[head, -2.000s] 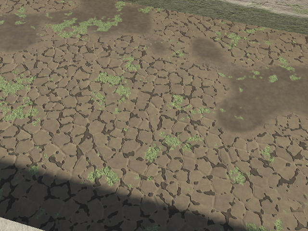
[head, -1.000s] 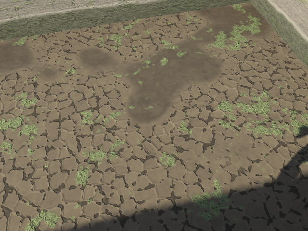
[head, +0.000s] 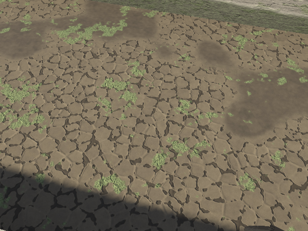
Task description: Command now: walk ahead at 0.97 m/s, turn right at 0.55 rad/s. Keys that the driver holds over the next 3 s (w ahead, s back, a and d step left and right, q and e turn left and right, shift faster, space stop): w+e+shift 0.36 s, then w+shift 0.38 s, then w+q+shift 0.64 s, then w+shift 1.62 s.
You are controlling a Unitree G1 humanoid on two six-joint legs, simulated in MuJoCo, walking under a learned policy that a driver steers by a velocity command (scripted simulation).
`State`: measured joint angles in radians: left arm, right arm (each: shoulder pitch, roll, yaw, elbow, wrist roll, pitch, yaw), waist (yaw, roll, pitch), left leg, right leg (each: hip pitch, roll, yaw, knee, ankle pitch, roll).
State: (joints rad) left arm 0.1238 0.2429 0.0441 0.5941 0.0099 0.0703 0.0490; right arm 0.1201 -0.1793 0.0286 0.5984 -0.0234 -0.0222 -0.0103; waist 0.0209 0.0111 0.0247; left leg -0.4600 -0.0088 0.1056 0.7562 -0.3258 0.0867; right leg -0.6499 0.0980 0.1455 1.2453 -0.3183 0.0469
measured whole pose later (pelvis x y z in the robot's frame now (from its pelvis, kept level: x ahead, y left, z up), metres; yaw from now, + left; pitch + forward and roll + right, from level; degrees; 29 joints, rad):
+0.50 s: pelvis -0.02 +0.03 +0.00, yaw -23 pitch +0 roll +0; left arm 0.03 0.24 0.03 0.52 -0.04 0.06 0.00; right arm 0.02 -0.20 0.01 0.51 -0.03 0.01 0.00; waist 0.00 -0.02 0.02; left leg -0.38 -0.01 0.00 0.71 -0.35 0.01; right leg -0.44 0.16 0.19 0.75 -0.34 -0.03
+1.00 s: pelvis -0.03 -0.02 +0.01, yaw -22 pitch -2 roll +0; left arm 0.00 0.17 -0.03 0.48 0.01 0.03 -0.01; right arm 0.10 -0.19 -0.01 0.61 0.03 0.03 0.02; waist -0.01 -0.03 0.05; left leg -0.29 0.04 -0.05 0.64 -0.32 -0.03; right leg -0.32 0.01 -0.06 0.65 -0.30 -0.03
